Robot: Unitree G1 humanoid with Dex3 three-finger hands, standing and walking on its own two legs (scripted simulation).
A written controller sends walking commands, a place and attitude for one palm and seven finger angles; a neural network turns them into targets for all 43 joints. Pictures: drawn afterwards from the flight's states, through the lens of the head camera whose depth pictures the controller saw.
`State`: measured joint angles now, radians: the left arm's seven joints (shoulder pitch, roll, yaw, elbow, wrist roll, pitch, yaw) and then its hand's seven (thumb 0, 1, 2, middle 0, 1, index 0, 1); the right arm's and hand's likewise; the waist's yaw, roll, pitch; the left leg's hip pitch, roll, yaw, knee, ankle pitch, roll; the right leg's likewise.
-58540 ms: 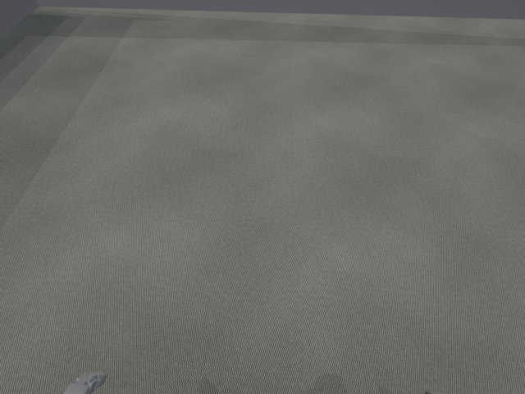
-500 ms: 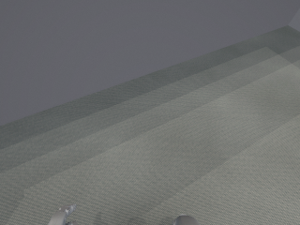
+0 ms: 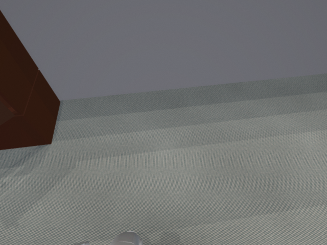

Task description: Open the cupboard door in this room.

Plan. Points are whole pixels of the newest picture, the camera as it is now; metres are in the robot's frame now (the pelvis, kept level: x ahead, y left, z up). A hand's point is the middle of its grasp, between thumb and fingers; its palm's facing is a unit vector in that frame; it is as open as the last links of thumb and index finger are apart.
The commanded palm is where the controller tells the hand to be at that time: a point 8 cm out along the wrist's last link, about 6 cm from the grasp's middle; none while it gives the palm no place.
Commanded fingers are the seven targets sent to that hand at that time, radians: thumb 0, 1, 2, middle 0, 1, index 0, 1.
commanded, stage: turn to face it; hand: left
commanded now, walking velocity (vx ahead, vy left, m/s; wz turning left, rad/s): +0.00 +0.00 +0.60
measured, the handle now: out of the picture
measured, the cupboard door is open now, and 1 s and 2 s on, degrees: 44 44 44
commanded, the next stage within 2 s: take the last steps up to it in 1.60 s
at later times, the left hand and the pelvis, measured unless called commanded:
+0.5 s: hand out of the picture +0.08 +0.24 -0.15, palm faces +0.26 -0.93 -0.26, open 7.4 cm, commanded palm none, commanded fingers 0.00 0.90 0.90 -0.20 -0.30 -0.20 -0.30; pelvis +0.02 +0.01 +0.00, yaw +16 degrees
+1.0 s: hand out of the picture -0.06 +0.19 -0.18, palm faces +0.61 -0.76 -0.24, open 7.4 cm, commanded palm none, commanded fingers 0.00 0.90 0.90 -0.20 -0.30 -0.20 -0.30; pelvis +0.02 +0.00 -0.01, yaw +37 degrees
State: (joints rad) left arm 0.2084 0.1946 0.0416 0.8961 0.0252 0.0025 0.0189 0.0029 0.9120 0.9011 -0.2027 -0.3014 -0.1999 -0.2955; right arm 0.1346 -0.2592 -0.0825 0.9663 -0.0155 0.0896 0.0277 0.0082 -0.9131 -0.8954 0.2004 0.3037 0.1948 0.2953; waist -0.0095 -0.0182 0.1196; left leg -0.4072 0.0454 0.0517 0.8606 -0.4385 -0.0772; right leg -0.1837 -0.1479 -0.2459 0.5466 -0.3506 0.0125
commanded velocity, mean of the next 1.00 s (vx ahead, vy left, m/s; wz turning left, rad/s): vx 0.00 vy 0.00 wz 0.59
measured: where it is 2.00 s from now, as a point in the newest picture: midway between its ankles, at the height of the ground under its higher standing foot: outside the picture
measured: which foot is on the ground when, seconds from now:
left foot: up 0.00-0.06, down 0.08-0.56, up 0.58-1.00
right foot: down 0.00-0.08, up 0.10-0.54, down 0.56-1.00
